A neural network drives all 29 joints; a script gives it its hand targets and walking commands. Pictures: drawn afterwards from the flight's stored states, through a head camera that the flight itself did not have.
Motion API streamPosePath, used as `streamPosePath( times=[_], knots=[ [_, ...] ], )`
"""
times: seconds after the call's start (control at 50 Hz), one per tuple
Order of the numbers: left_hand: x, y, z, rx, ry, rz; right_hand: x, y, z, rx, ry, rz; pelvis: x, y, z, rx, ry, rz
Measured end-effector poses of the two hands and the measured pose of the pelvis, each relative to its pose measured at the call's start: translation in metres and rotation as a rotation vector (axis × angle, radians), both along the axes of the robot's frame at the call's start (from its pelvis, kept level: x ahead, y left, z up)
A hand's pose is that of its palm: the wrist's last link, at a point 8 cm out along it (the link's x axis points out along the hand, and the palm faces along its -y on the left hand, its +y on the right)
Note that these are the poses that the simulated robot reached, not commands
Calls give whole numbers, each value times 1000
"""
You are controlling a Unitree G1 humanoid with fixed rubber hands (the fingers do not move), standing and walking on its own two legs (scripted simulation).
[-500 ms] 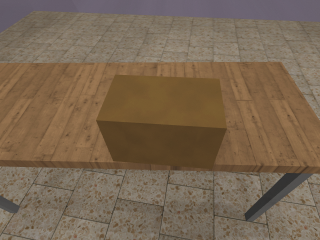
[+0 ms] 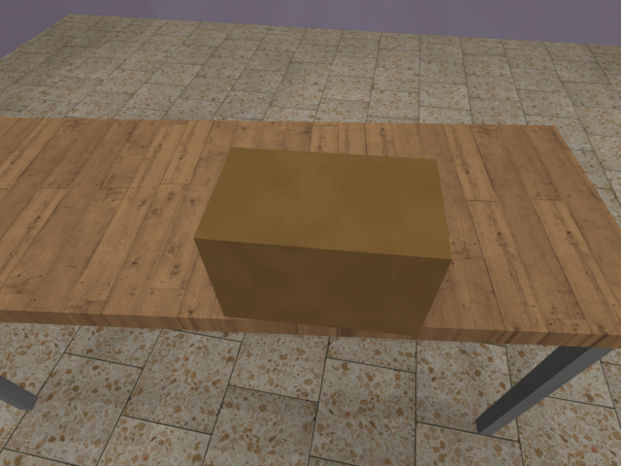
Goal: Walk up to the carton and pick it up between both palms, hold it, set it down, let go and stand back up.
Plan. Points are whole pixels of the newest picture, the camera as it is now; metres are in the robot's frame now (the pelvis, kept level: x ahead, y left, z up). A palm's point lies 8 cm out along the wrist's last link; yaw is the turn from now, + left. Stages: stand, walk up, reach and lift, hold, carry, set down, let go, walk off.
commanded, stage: reach and lift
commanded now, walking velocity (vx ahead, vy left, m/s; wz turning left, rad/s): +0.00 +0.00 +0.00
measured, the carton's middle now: (324, 242) +0.41 +0.01 +0.04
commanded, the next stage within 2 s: none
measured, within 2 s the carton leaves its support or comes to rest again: neither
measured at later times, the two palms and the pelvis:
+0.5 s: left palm (133, 463) +0.14 +0.26 -0.08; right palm out of the picture +0.10 -0.29 -0.08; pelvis -0.02 -0.03 -0.01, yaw -2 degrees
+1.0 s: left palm (115, 452) +0.15 +0.26 -0.03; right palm out of the picture +0.13 -0.24 -0.03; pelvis -0.01 -0.01 +0.00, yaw -4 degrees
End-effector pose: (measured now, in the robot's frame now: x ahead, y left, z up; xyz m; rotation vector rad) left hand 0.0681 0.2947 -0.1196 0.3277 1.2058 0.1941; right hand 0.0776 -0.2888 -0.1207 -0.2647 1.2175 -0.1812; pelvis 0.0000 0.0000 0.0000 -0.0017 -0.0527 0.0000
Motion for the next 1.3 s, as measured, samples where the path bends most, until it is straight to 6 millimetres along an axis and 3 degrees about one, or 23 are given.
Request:
streamPosePath(
  times=[0.08, 0.18, 0.26, 0.32, 0.4, 0.52, 0.7, 0.88, 1.16, 1.3],
  knots=[
    [16, 0, -6, 2, 51, 84, 10, 0, -9, 20, -46, -4, -7, -2, -11, -1, 37, -9],
    [65, -21, -10, -27, 22, 45, 37, 5, -20, 54, -154, 17, -21, -8, -29, -9, 6, -16],
    [95, -45, 3, -68, -94, -12, 48, 8, -8, 42, -247, 34, -25, -14, -27, -12, -25, -20],
    [104, -55, 15, -81, -154, -31, 47, 6, 8, 17, -294, 40, -24, -19, -22, -7, -36, -21],
    [98, -53, 28, -80, -183, -8, 39, 1, 28, -13, -315, 26, -20, -25, -13, 2, -42, -26],
    [71, -36, 38, -61, -168, 53, 25, -3, 44, -26, -308, -16, -16, -30, -6, 9, -52, -41],
    [47, -26, 57, -71, -220, 54, 29, 26, 60, 23, -379, -41, -16, -28, 1, 10, -60, -47],
    [62, -33, 78, -127, -341, -1, 43, 54, 70, 89, -460, -75, -16, -18, 4, 5, -57, -57],
    [85, -33, 107, -191, -512, -10, 50, 39, 109, 58, -572, -125, -6, -9, 6, 3, -55, -69],
    [87, -27, 121, -199, -578, -11, 59, 48, 123, 87, -614, -121, -1, -9, 7, 2, -45, -63]
  ],
)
